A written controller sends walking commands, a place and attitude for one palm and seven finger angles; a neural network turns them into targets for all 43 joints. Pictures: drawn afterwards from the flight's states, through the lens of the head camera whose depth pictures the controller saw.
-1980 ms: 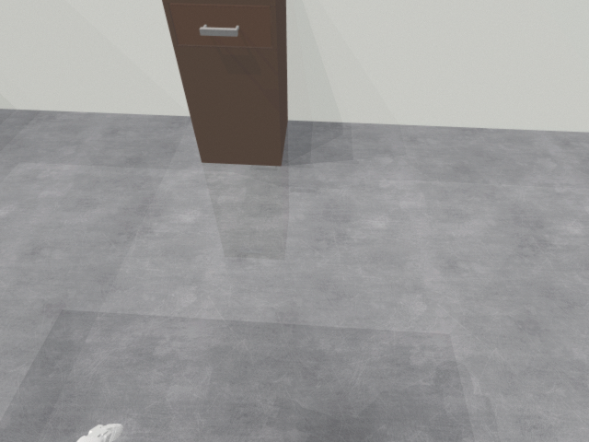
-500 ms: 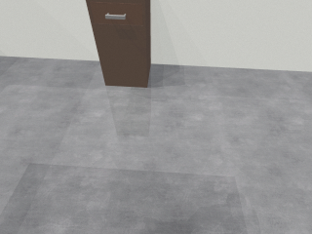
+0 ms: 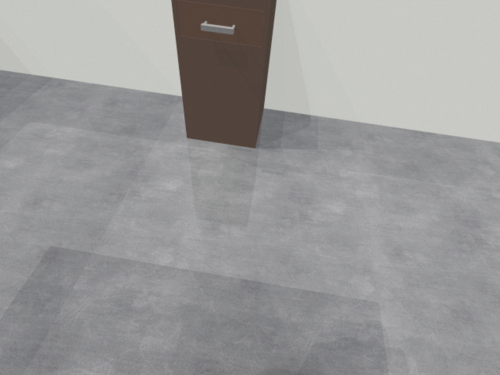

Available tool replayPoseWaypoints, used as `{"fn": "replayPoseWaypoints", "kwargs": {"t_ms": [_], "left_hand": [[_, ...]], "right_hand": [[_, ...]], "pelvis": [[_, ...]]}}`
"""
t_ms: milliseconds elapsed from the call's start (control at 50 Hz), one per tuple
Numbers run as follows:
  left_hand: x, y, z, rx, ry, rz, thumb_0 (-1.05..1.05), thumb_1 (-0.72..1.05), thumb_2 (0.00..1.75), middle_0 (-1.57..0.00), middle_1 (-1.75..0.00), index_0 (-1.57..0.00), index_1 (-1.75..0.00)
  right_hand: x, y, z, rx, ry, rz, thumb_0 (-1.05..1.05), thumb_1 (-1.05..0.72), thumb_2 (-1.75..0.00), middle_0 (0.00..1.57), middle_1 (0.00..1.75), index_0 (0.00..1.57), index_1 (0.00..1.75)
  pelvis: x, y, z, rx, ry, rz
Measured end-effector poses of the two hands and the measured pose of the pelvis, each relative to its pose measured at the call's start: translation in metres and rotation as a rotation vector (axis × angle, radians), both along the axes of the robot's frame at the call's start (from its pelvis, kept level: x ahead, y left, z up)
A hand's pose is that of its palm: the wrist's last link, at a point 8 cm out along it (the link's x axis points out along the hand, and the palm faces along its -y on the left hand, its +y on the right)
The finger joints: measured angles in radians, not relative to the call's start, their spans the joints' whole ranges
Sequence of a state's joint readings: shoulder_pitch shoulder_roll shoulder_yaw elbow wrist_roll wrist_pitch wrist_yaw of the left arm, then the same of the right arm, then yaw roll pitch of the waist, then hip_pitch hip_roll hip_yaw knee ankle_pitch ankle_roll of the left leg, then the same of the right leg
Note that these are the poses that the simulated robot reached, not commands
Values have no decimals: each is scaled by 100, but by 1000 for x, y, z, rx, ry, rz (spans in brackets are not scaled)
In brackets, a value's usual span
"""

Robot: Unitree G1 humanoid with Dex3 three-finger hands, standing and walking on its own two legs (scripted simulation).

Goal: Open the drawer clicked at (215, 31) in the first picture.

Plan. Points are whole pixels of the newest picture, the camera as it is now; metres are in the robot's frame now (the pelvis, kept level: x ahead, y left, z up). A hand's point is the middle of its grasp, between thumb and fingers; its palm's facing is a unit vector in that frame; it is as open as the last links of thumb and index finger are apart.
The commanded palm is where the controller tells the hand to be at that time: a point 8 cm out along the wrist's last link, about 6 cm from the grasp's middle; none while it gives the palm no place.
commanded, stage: walk to a spot facing it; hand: left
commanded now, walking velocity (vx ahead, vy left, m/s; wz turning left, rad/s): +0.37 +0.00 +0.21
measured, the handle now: (218, 26) +1.49 +0.18 -0.06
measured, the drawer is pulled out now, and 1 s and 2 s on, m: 0.00 0.00 0.00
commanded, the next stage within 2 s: turn to face it in 1.14 s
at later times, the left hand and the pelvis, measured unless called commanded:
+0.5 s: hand (179, 312) +0.27 +0.14 -0.17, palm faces +0.18 -0.96 -0.21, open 7.2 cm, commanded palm none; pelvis +0.22 -0.04 +0.00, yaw +9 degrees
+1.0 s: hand (154, 259) +0.39 +0.22 -0.17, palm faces +0.29 -0.95 -0.14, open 7.4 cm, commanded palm none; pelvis +0.43 +0.05 +0.01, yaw +14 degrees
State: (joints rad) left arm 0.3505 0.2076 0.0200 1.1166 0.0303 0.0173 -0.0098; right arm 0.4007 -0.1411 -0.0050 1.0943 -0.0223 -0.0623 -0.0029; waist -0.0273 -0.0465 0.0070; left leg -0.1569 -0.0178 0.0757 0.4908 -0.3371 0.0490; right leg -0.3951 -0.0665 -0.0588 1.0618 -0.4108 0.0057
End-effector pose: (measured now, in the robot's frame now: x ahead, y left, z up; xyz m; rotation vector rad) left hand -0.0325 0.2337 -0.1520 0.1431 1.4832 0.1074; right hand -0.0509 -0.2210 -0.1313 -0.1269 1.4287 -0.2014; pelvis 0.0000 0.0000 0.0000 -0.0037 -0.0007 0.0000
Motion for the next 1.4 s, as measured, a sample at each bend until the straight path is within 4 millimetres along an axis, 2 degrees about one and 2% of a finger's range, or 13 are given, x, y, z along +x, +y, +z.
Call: {"fn": "replayPoseWaypoints", "kwargs": {"t_ms": [180, 280, 360, 460, 540, 660, 760, 820, 880, 1100, 1260, 1320, 1400], "left_hand": [[134, -12, 13, 6, -185, 15, 1, 92, 90, -20, -30, -20, -30], [233, -29, 12, 23, -297, -24, 1, 92, 90, -20, -30, -20, -30], [290, -41, 9, 48, -418, 2, 0, 92, 90, -20, -30, -20, -30], [291, -50, 14, 49, -364, 80, 0, 91, 90, -20, -30, -20, -30], [278, -37, 17, 84, -279, 161, -2, 96, 90, -20, -30, -20, -30], [251, -30, 5, 46, -97, 248, -1, 94, 90, -20, -30, -20, -30], [240, -21, -15, -11, 52, 327, 0, 92, 90, -20, -30, -20, -30], [260, -9, -13, -26, 85, 336, 0, 92, 90, -20, -30, -20, -30], [300, 8, -4, -22, 34, 329, 1, 91, 90, -20, -30, -20, -30], [489, 52, 13, 14, -205, 259, 0, 92, 90, -20, -30, -20, -30], [640, 56, 16, 60, -310, 134, 0, 91, 90, -19, -30, -20, -30], [685, 51, 12, 89, -377, 122, 0, 91, 90, -20, -30, -20, -30], [699, 39, 16, 91, -361, 141, 0, 91, 90, -20, -30, -20, -30]], "right_hand": [[3, 24, 6, 81, 200, -42, 1, -90, -90, 21, 30, 20, 30], [43, 5, -7, 91, 238, -57, 1, -90, -90, 21, 30, 20, 30], [102, -25, -26, 83, 235, -6, 1, -90, -90, 21, 30, 20, 30], [232, -57, -22, 24, 53, 103, 1, -91, -90, 20, 30, 19, 29], [343, -60, -7, -8, -122, 183, 1, -91, -90, 20, 30, 19, 29], [481, -24, 12, -6, -287, 323, 1, -91, -90, 20, 30, 19, 29], [566, 28, 9, -5, -372, 419, 1, -91, -90, 20, 30, 19, 29], [582, 49, 9, 1, -375, 414, 0, -91, -90, 20, 30, 19, 29], [577, 61, 11, 12, -313, 389, 0, -91, -90, 20, 30, 19, 29], [559, 42, 11, -28, -72, 243, -1, -93, -90, 20, 30, 20, 30], [552, 42, -12, 38, 143, 130, 0, -91, -90, 20, 30, 19, 29], [567, 38, -26, 65, 213, 118, 1, -91, -90, 20, 30, 20, 29], [626, 34, -30, 60, 151, 139, 1, -91, -90, 20, 30, 20, 29]], "pelvis": [[66, -8, 5, 4, 13, 50], [118, -26, -7, 9, 12, 61], [158, -42, -22, 3, -2, 109], [200, -45, -9, -13, -6, 147], [235, -42, 0, -24, 4, 176], [290, -22, 0, -39, 0, 211], [338, 12, -17, -35, -15, 230], [360, 27, -14, -27, -26, 231], [382, 37, -3, -21, -27, 236], [474, 55, 10, 6, -16, 233], [560, 44, -5, 19, -14, 215], [593, 35, -19, 19, -22, 218], [616, 31, -13, 11, -34, 204]]}}
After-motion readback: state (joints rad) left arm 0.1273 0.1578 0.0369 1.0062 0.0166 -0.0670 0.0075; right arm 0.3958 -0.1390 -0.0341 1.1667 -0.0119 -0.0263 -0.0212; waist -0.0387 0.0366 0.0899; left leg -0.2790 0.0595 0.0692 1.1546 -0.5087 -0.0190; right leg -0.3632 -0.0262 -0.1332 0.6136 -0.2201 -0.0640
